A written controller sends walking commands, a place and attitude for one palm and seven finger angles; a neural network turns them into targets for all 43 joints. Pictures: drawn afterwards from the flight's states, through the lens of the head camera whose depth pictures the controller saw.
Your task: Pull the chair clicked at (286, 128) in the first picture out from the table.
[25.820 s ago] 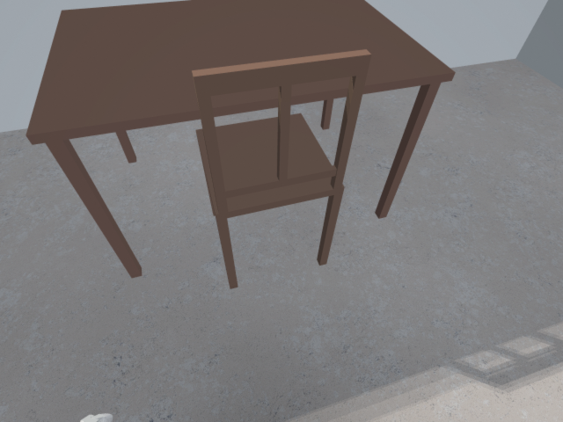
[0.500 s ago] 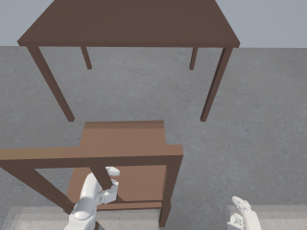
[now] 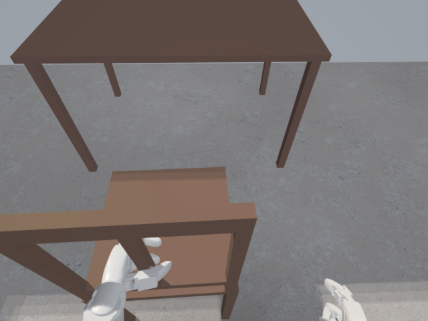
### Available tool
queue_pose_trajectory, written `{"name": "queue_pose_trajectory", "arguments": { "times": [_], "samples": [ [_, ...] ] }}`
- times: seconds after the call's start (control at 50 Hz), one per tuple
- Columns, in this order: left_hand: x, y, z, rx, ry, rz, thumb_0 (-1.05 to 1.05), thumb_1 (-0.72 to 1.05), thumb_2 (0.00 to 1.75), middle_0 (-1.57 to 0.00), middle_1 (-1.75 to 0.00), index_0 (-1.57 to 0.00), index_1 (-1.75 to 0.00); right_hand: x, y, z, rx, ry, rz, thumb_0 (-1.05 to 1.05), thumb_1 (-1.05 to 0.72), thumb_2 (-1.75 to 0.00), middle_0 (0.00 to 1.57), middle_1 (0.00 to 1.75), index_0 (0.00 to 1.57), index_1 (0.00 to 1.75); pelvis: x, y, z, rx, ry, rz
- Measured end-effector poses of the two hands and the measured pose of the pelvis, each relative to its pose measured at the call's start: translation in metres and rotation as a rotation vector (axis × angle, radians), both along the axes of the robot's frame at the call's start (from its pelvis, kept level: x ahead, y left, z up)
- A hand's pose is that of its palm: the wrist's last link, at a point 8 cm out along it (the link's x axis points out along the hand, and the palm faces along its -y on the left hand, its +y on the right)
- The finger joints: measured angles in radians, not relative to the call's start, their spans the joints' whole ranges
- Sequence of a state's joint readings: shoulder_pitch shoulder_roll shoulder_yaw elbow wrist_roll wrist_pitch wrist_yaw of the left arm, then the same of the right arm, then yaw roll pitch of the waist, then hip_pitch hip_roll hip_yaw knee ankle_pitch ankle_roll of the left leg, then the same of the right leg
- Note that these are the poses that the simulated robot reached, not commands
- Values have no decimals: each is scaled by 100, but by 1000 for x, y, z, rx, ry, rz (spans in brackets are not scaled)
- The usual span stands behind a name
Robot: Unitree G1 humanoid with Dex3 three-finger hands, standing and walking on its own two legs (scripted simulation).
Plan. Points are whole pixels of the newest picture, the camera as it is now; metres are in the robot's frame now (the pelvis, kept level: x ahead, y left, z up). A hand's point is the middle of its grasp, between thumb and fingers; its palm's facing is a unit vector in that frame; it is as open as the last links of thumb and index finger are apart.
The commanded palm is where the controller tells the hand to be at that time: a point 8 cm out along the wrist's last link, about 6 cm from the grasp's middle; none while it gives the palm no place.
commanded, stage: open the thumb and straighten the fingers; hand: left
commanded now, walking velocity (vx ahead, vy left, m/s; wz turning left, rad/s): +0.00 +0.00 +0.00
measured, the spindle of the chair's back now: (144, 262) +0.25 +0.14 -0.05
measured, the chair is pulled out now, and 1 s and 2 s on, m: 0.62 0.62 0.62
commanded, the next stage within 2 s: draw the fingers out of the gap in 0.52 s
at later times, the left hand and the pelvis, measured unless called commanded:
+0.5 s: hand (148, 272) +0.23 +0.14 -0.06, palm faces +0.01 -0.99 -0.14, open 16.9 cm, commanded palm +0.22 +0.19 -0.04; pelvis +0.03 +0.00 -0.03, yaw +2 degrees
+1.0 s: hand (140, 309) +0.17 +0.14 -0.06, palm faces +0.03 -0.99 -0.14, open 17.5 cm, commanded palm +0.14 +0.19 -0.04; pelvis +0.02 +0.00 -0.04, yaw +2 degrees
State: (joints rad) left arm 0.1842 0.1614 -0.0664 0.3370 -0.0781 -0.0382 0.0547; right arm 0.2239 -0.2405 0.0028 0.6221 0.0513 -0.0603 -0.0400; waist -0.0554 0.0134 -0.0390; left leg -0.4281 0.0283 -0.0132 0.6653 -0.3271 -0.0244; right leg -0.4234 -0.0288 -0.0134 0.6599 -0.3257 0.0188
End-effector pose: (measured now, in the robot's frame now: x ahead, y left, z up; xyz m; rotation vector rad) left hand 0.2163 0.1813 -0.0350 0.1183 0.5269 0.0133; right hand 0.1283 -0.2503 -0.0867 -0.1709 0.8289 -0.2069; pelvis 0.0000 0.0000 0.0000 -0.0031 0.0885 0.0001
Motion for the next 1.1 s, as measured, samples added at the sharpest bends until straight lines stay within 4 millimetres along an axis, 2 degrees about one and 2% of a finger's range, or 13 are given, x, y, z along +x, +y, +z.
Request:
{"name": "queue_pose_trajectory", "arguments": {
  "times": [0.1, 0.22, 0.32, 0.46, 0.56, 0.7, 0.92, 1.1],
  "samples": [
    [4, 4, -3, 11, 20, 14, 3, -6, 44, -40, -133, -47, -139, 10, -2, -9, -17, -25, 6, 1, -90, -90, 20, 30, 20, 30, 4, 3, -10, 1, 39, 2],
    [2, 6, -4, 12, 36, 31, 1, -37, 28, -36, -110, -38, -112, 29, 4, -14, -18, -68, 29, 1, -90, -90, 20, 30, 20, 30, 12, 3, -18, -1, 71, 11],
    [0, 5, -7, 13, 51, 32, 0, -48, 23, -27, -80, -28, -81, 46, 11, -17, -15, -98, 58, 1, -90, -90, 20, 30, 20, 30, 18, 3, -24, -5, 87, 22],
    [-4, 6, -8, 22, 63, 40, 0, -53, 21, -11, -35, -12, -35, 60, 16, -19, -16, -117, 78, 1, -90, -90, 20, 30, 20, 30, 24, 1, -30, -10, 108, 32],
    [-6, 6, -8, 23, 62, 40, -1, -54, 20, -5, -14, -5, -15, 62, 15, -20, -26, -113, 80, 1, -90, -90, 20, 30, 20, 30, 26, 0, -33, -13, 114, 38],
    [-12, 8, -10, 23, 77, 47, -1, -54, 20, -1, -4, -1, -4, 58, 11, -21, -35, -101, 58, 1, -90, -90, 20, 30, 20, 30, 27, 0, -35, -14, 121, 36],
    [-57, 10, -9, 21, 101, 61, -1, -54, 20, 0, -1, 0, -1, 57, 13, -20, -41, -135, 38, 1, -90, -90, 20, 30, 20, 30, 24, 2, -40, -22, 126, 42],
    [-80, 11, -8, 15, 94, 64, -1, -54, 20, 0, 0, 0, -1, 64, 25, -20, -26, -182, 55, 1, -90, -90, 20, 30, 20, 30, 16, 5, -46, -28, 126, 47]
  ]
}}
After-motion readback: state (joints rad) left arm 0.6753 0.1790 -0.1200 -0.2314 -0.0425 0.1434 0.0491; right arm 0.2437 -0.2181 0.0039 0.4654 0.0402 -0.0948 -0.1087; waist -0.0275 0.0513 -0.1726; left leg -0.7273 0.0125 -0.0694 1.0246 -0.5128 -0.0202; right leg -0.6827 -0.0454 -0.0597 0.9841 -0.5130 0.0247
